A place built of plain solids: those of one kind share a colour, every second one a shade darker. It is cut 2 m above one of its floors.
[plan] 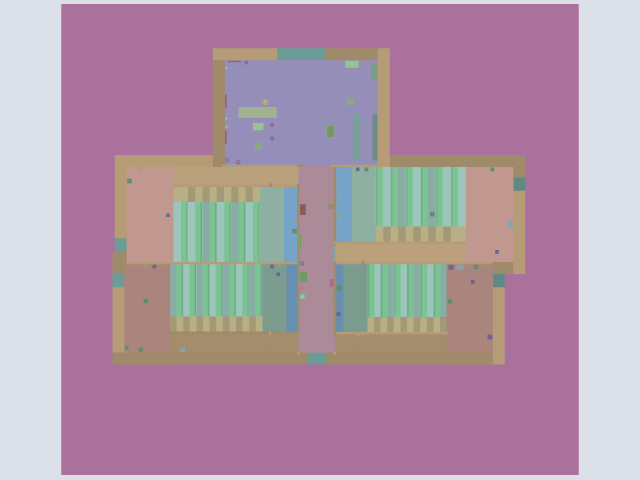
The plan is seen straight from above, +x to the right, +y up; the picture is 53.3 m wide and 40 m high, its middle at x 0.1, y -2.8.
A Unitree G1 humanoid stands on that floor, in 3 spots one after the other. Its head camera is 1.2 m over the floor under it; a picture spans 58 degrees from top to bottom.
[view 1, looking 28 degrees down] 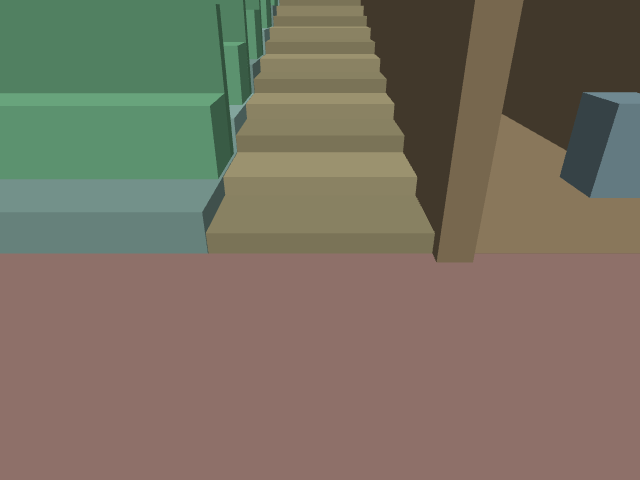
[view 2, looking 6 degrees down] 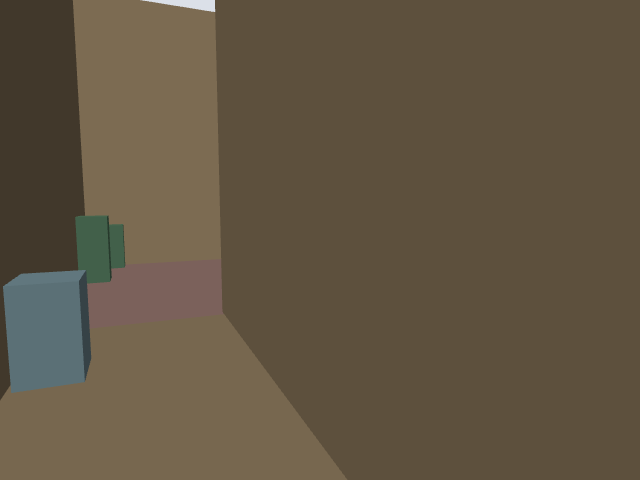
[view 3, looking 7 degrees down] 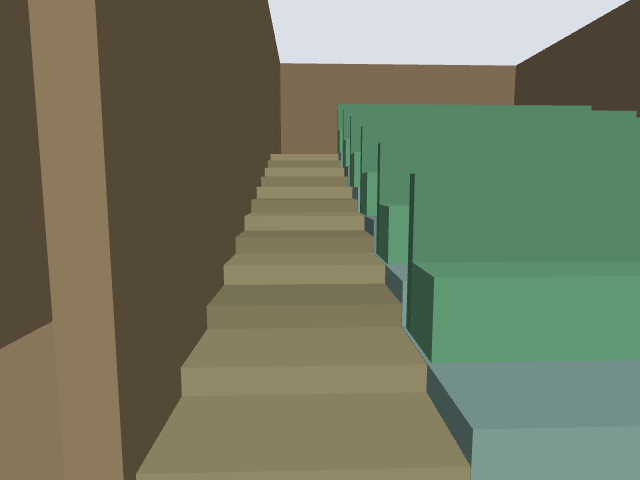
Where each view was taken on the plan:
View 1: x -14.50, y -9.80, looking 0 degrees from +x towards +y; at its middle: step_screen_aisle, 2.38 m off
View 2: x -8.10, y -11.40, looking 157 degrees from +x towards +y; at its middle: wall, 2.00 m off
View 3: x -13.60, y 1.00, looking -2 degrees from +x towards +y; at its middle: step_screen_aisle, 3.93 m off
